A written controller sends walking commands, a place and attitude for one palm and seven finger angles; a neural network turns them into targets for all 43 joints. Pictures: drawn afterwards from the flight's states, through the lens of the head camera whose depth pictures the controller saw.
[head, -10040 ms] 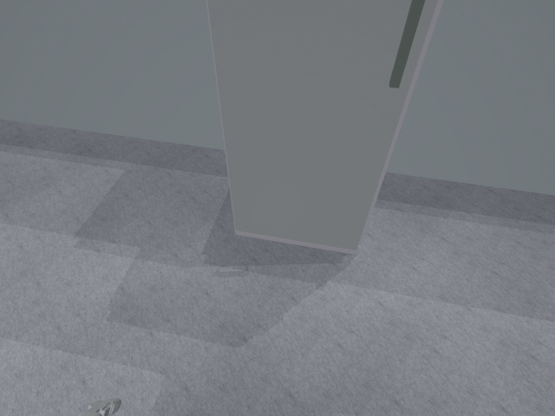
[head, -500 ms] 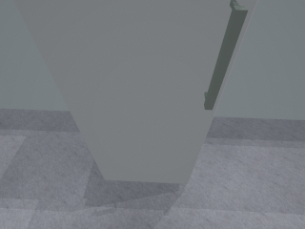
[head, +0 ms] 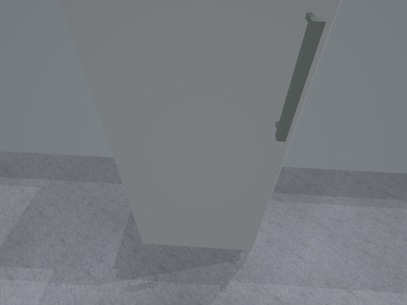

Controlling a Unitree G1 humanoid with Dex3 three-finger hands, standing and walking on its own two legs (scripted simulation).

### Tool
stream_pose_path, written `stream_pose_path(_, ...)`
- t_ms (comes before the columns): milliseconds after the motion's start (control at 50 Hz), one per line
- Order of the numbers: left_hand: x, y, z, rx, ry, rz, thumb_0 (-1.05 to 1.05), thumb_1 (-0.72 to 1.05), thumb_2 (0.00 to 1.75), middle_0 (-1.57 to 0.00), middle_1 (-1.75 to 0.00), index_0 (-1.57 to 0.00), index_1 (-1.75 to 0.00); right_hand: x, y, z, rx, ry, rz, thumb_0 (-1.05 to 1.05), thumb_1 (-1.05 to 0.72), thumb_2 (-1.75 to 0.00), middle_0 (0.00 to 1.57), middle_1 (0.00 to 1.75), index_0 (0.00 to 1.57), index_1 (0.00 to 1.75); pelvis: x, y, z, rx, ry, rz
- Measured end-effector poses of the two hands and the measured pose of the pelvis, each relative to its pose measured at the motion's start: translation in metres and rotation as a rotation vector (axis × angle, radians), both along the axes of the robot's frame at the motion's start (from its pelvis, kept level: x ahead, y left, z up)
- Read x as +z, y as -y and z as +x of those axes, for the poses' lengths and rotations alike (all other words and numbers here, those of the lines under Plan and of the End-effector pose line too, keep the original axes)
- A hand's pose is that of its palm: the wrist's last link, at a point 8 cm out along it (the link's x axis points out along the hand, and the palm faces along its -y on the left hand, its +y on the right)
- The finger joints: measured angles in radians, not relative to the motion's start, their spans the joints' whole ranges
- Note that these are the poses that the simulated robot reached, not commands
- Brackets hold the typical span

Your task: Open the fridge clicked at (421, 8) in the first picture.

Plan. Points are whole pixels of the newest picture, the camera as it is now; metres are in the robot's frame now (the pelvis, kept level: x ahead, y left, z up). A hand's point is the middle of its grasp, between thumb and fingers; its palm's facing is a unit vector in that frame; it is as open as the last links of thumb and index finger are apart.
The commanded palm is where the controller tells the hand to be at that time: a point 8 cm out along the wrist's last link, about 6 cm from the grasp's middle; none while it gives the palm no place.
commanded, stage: come to a stop and stand still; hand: right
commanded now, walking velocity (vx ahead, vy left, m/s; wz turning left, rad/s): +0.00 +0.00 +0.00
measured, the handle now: (293, 84) +0.52 -0.15 +0.22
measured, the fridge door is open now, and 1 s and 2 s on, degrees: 0 0 0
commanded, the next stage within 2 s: look again from close up in 0.12 s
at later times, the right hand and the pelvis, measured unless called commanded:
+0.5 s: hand out of the picture -0.02 -0.17 -0.17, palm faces +0.03 +0.99 -0.14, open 7.4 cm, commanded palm none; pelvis +0.01 -0.02 +0.00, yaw +0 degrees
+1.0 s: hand out of the picture +0.03 -0.19 -0.17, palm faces +0.00 +0.99 -0.16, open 7.4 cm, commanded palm none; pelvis +0.02 -0.03 +0.01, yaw +1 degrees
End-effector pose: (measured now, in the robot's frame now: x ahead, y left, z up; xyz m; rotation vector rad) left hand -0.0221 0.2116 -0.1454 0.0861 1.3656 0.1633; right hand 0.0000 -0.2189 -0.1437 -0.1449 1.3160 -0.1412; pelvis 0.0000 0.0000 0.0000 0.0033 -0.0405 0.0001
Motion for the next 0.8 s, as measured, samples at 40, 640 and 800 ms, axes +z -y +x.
stream_pose_path(40, 0.001, -0.001, -0.005, 0.0, -0.012, 0.006, 0.0, 0.91, 0.9, -0.2, -0.3, -0.2, -0.3, -0.001, 0.0, -0.004, -0.004, -0.008, 0.006, 0.01, -0.91, -0.9, 0.2, 0.3, 0.2, 0.29, 0.0, 0.0, -0.001, -0.002, -0.003, 0.001)
stream_pose_path(640, 0.01, 0.017, 0.027, -0.016, -0.004, 0.028, 0.01, 0.93, 0.9, -0.2, -0.3, -0.2, -0.3, -0.001, 0.01, -0.008, -0.016, -0.082, 0.041, 0.01, -0.91, -0.9, 0.2, 0.3, 0.2, 0.29, 0.005, 0.022, 0.013, 0.007, -0.024, 0.006)
stream_pose_path(800, 0.011, 0.018, 0.034, -0.011, -0.003, 0.032, 0.01, 0.93, 0.9, -0.2, -0.3, -0.2, -0.3, 0.0, 0.016, 0.01, 0.0, -0.061, 0.033, 0.0, -0.91, -0.9, 0.2, 0.3, 0.2, 0.29, 0.006, 0.025, 0.019, 0.012, -0.021, 0.004)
